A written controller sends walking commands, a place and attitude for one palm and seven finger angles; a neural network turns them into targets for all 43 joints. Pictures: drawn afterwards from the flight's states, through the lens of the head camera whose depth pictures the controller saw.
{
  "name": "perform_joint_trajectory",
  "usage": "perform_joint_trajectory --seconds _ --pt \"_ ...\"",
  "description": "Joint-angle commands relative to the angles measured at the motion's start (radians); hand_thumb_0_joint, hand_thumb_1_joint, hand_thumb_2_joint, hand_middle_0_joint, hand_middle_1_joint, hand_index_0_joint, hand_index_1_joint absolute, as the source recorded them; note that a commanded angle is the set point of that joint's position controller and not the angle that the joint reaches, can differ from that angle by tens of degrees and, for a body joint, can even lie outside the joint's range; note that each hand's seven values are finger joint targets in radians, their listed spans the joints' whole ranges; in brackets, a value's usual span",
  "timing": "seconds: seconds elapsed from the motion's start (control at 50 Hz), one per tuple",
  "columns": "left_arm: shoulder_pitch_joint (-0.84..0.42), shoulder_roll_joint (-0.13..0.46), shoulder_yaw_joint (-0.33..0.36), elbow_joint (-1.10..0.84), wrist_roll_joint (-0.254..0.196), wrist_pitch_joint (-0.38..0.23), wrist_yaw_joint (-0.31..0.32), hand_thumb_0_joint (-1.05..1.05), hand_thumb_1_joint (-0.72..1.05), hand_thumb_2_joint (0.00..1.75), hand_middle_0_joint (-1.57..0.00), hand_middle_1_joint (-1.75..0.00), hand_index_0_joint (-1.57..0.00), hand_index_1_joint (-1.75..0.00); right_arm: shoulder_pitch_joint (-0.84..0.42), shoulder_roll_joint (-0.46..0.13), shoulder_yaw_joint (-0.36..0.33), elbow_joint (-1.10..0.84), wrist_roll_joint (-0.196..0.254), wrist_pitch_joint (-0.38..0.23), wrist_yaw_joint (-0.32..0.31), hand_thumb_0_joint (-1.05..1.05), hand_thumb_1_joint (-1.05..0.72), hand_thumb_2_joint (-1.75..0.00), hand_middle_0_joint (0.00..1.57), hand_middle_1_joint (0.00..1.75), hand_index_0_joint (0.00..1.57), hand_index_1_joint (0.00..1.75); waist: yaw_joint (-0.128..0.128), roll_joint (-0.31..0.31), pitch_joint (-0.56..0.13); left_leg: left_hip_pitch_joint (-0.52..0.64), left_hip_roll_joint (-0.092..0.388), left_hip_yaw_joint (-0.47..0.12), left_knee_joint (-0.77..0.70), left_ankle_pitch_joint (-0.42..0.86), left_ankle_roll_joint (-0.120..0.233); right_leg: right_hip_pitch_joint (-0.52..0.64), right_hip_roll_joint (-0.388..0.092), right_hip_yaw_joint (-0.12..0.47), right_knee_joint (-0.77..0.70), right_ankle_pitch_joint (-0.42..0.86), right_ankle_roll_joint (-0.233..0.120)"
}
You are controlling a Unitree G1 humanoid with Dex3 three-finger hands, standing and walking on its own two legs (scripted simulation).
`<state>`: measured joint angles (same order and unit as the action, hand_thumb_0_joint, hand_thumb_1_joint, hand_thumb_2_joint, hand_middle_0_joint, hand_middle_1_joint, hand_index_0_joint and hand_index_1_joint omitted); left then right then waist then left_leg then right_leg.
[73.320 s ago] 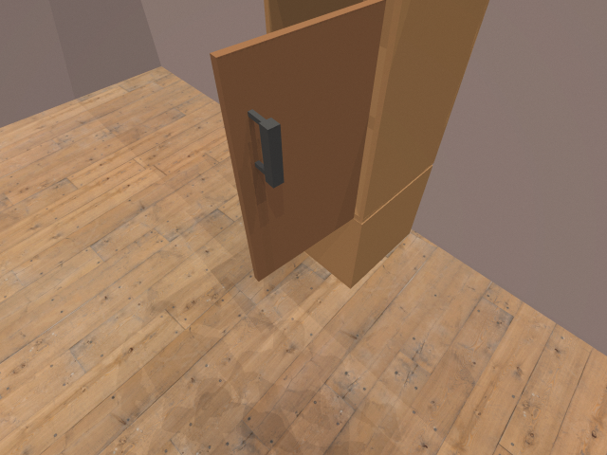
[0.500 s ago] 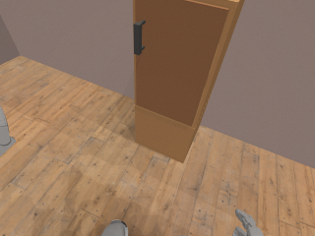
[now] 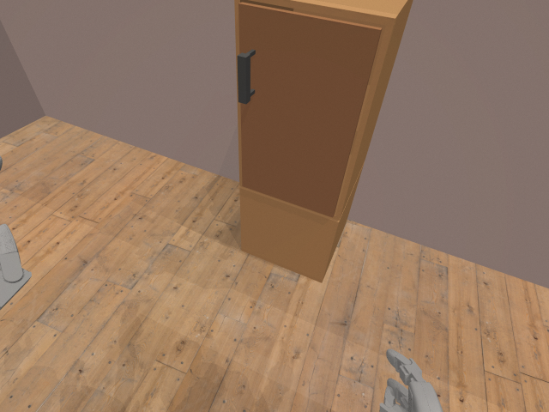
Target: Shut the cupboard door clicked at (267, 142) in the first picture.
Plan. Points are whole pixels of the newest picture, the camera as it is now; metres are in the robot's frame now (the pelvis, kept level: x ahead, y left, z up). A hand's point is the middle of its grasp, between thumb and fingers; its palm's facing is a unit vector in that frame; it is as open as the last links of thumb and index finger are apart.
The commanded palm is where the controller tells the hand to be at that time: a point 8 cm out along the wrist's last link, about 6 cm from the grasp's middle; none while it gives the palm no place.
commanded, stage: stop stepping back and stand still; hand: left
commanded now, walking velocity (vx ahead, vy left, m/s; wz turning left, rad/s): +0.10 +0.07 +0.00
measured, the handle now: (248, 76) +0.90 +0.11 +0.10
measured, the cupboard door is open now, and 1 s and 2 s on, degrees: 0 0 0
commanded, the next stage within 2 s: let the arm hang, fingers relaxed in 1.06 s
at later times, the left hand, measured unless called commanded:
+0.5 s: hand (2, 241) +0.24 +0.31 +0.19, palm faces +0.46 -0.76 -0.46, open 7.4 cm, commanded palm +0.18 +0.34 +0.19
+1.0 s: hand (19, 230) +0.27 +0.32 +0.17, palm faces +0.38 -0.81 -0.44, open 7.4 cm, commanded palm +0.21 +0.35 +0.19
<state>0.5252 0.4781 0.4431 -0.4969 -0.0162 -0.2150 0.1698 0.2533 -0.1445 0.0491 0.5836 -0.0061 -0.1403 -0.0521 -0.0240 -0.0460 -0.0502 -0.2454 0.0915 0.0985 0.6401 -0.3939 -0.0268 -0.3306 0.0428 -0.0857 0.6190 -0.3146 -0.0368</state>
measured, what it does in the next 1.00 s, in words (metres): steps on the spot: left foot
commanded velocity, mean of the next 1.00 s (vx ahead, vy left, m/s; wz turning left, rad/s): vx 0.00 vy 0.01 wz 0.00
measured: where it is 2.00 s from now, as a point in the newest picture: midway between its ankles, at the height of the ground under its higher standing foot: outside the picture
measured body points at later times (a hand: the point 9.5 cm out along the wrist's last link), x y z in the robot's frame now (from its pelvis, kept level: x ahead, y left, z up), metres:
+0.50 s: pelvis +0.03 +0.04 +0.01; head +0.02 +0.05 +0.46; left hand +0.21 +0.35 +0.21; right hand +0.18 -0.19 -0.07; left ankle +0.07 +0.14 -0.72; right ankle +0.03 -0.06 -0.72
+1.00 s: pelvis +0.06 +0.06 +0.02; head +0.06 +0.07 +0.47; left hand +0.25 +0.36 +0.19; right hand +0.21 -0.19 -0.05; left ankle +0.07 +0.14 -0.72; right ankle +0.03 -0.06 -0.72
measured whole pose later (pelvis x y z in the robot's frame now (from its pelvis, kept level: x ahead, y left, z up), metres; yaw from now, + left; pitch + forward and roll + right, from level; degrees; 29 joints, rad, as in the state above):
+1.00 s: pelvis +0.06 +0.06 +0.02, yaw -3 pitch +2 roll -1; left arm 0.55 0.41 0.41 -0.45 -0.05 -0.18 0.16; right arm 0.21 -0.21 0.02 0.59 0.01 -0.07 -0.08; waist -0.02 -0.02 -0.03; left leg -0.26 0.01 0.11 0.48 -0.25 0.04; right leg -0.21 0.01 -0.01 0.44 -0.26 0.00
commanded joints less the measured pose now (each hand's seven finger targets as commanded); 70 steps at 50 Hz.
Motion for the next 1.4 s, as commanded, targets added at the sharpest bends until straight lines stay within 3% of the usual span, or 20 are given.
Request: perform_joint_trajectory --seconds 0.0,0.06,0.1,0.14,0.2,0.24,0.28,0.3,0.36,0.44,0.52,0.66,0.82,1.12,1.14,1.16,1.2,1.26,1.32,1.38 --pt "-0.081 0.18 0.151 -0.073 -0.008 -0.034 0.031 0.0 0.9 0.9 -0.2 -0.3 -0.2 -0.3 -0.117 -0.185 -0.095 -0.111 -0.004 0.015 -0.013 0.0 -0.9 -0.9 0.2 0.3 0.2 0.3 0.027 -0.121 0.051 -0.436 -0.063 -0.061 0.469 -0.158 0.029 0.152 -0.415 0.721 -0.473 -0.415 -0.205" --pt "-0.045 0.148 0.138 -0.105 -0.009 -0.06 0.027 0.0 0.9 0.9 -0.2 -0.3 -0.2 -0.3 -0.09 -0.176 -0.089 -0.094 -0.004 0.017 0.001 0.0 -0.9 -0.9 0.2 0.3 0.2 0.3 0.013 0.018 -0.029 -0.385 -0.033 -0.109 0.453 -0.024 0.017 0.175 -0.351 0.514 -0.371 -0.114 -0.172" --pt "0.0 0.134 0.125 -0.121 -0.012 -0.072 0.031 0.0 0.9 0.9 -0.2 -0.3 -0.2 -0.3 -0.095 -0.159 -0.078 -0.089 -0.004 0.024 -0.008 0.0 -0.9 -0.9 0.2 0.3 0.2 0.3 0.013 -0.015 -0.042 -0.288 -0.032 -0.079 0.307 0.009 0.017 0.131 -0.301 0.359 -0.352 0.032 -0.147" --pt "-0.048 0.13 0.104 -0.177 -0.012 -0.074 0.034 0.0 0.9 0.9 -0.2 -0.3 -0.2 -0.3 -0.104 -0.161 -0.08 -0.089 -0.005 0.013 -0.015 0.0 -0.9 -0.9 0.2 0.3 0.2 0.3 0.019 -0.083 -0.035 -0.165 -0.039 -0.048 0.14 0.018 0.031 0.065 -0.28 0.298 -0.358 0.005 -0.126" --pt "-0.06 0.13 0.093 -0.208 -0.006 -0.075 0.042 0.0 0.9 0.9 -0.2 -0.3 -0.2 -0.3 -0.088 -0.165 -0.084 -0.074 -0.014 -0.015 -0.031 0.0 -0.9 -0.9 0.2 0.3 0.2 0.3 0.014 0.0 -0.032 0.027 -0.079 0.0 -0.089 0.131 0.041 0.007 -0.226 0.244 -0.331 -0.098 -0.083" --pt "-0.074 0.128 0.086 -0.249 -0.005 -0.082 0.04 0.0 0.9 0.9 -0.2 -0.3 -0.2 -0.3 -0.079 -0.189 -0.096 -0.08 -0.014 -0.027 -0.037 0.0 -0.9 -0.9 0.2 0.3 0.2 0.3 0.014 0.133 -0.007 0.079 -0.032 -0.083 -0.212 0.1 0.058 -0.021 -0.183 0.234 -0.257 -0.121 -0.04" --pt "-0.064 0.141 0.116 -0.268 0.003 -0.088 0.043 0.0 0.9 0.9 -0.2 -0.3 -0.2 -0.3 -0.094 -0.211 -0.102 -0.093 -0.009 -0.029 -0.041 0.0 -0.9 -0.9 0.2 0.3 0.2 0.3 0.036 0.281 0.013 0.019 0.115 -0.286 -0.328 0.091 0.112 -0.006 -0.071 0.152 -0.103 -0.043 0.014" --pt "-0.053 0.148 0.129 -0.25 0.001 -0.087 0.045 0.0 0.9 0.9 -0.2 -0.3 -0.2 -0.3 -0.1 -0.205 -0.099 -0.097 -0.001 -0.031 -0.039 0.0 -0.9 -0.9 0.2 0.3 0.2 0.3 0.044 0.249 -0.005 -0.033 0.137 -0.299 -0.33 0.154 0.12 0.071 -0.044 0.121 -0.078 0.041 0.032" --pt "-0.031 0.141 0.148 -0.149 0.001 -0.071 0.03 0.0 0.9 0.9 -0.2 -0.3 -0.2 -0.3 -0.096 -0.186 -0.086 -0.084 0.002 -0.03 -0.039 0.0 -0.9 -0.9 0.2 0.3 0.2 0.3 0.031 0.26 0.046 -0.19 0.105 -0.223 -0.386 -0.067 0.086 0.162 -0.053 0.106 -0.093 0.036 0.028" --pt "-0.026 0.085 0.089 -0.082 -0.013 -0.06 0.018 0.0 0.9 0.9 -0.2 -0.3 -0.2 -0.3 -0.087 -0.183 -0.082 -0.088 0.01 -0.028 -0.028 0.0 -0.9 -0.9 0.2 0.3 0.2 0.3 0.019 0.096 0.023 -0.133 0.049 -0.153 -0.285 0.079 0.061 0.15 -0.081 0.17 -0.189 0.147 0.018" --pt "-0.025 0.07 0.057 -0.072 -0.023 -0.037 0.011 0.0 0.9 0.9 -0.2 -0.3 -0.2 -0.3 -0.091 -0.178 -0.08 -0.092 0.01 -0.017 -0.019 0.0 -0.9 -0.9 0.2 0.3 0.2 0.3 0.014 0.01 -0.037 -0.022 0.008 -0.104 -0.202 0.184 0.042 0.101 -0.125 0.23 -0.251 0.187 0.002" --pt "-0.102 0.139 0.1 -0.195 -0.022 -0.032 0.02 0.0 0.9 0.9 -0.2 -0.3 -0.2 -0.3 -0.122 -0.173 -0.068 -0.113 0.003 -0.006 -0.04 0.0 -0.9 -0.9 0.2 0.3 0.2 0.3 0.022 0.123 -0.108 0.05 0.023 -0.114 -0.243 0.366 0.043 0.163 -0.092 0.163 -0.184 0.35 0.019" --pt "-0.009 0.091 0.079 -0.16 -0.032 -0.027 0.017 0.0 0.9 0.9 -0.2 -0.3 -0.2 -0.3 -0.112 -0.172 -0.07 -0.128 0.013 0.015 -0.036 0.0 -0.9 -0.9 0.2 0.3 0.2 0.3 0.018 0.133 -0.112 0.034 0.022 -0.107 -0.224 0.481 0.025 0.207 -0.092 0.14 -0.174 0.438 0.017" --pt "-0.015 0.1 0.079 -0.171 -0.033 -0.031 0.02 0.0 0.9 0.9 -0.2 -0.3 -0.2 -0.3 -0.117 -0.181 -0.074 -0.138 0.012 0.019 -0.046 0.0 -0.9 -0.9 0.2 0.3 0.2 0.3 0.021 0.148 -0.075 -0.019 0.022 -0.112 -0.282 0.297 0.032 0.186 -0.08 0.133 -0.197 0.296 0.028" --pt "-0.072 -0.079 -0.37 0.582 0.017 0.105 -0.122 0.0 0.9 0.9 -0.2 -0.3 -0.2 -0.3 -0.206 -0.356 -0.105 0.047 0.039 -0.053 0.052 0.0 -0.9 -0.9 0.2 0.3 0.2 0.3 -0.01 0.145 0.082 -0.048 0.037 -0.118 -0.137 0.475 0.045 0.021 -0.138 0.069 -0.1 0.33 0.021" --pt "-0.086 -0.098 -0.348 0.616 0.018 0.193 -0.148 0.0 0.9 0.9 -0.2 -0.3 -0.2 -0.3 -0.124 -0.325 -0.12 0.074 0.025 0.001 0.055 0.0 -0.9 -0.9 0.2 0.3 0.2 0.3 -0.003 0.141 -0.004 0.016 0.048 -0.098 -0.161 0.52 0.019 0.01 -0.138 0.137 -0.155 0.25 0.011" --pt "-0.117 -0.108 -0.348 0.645 0.027 0.222 -0.158 0.0 0.9 0.9 -0.2 -0.3 -0.2 -0.3 -0.092 -0.318 -0.11 0.079 0.011 0.045 0.053 0.0 -0.9 -0.9 0.2 0.3 0.2 0.3 0.006 0.141 -0.015 -0.037 0.08 -0.137 -0.193 0.409 0.062 0.012 -0.104 0.099 -0.09 0.074 0.006" --pt "-0.166 -0.084 -0.362 0.806 0.041 0.217 -0.164 0.0 0.9 0.9 -0.2 -0.3 -0.2 -0.3 -0.11 -0.31 -0.089 0.102 -0.007 0.085 0.054 0.0 -0.9 -0.9 0.2 0.3 0.2 0.3 0.022 -0.038 0.007 -0.084 0.083 -0.184 -0.238 0.271 0.091 0.045 -0.093 0.121 -0.077 0.028 -0.003" --pt "-0.207 -0.077 -0.375 0.982 0.05 0.218 -0.16 0.0 0.9 0.9 -0.2 -0.3 -0.2 -0.3 -0.087 -0.277 -0.081 0.151 -0.018 0.116 0.057 0.0 -0.9 -0.9 0.2 0.3 0.2 0.3 0.013 -0.168 0.022 -0.038 0.012 -0.159 -0.196 0.151 0.081 -0.005 -0.139 0.208 -0.187 0.003 -0.02" --pt "-0.252 -0.089 -0.401 1.122 0.043 0.221 -0.153 0.0 0.9 0.9 -0.2 -0.3 -0.2 -0.3 -0.046 -0.22 -0.068 0.209 -0.02 0.143 0.058 0.0 -0.9 -0.9 0.2 0.3 0.2 0.3 -0.011 -0.108 0.042 0.053 -0.047 -0.109 -0.142 0.104 0.063 -0.102 -0.183 0.27 -0.29 -0.093 -0.049"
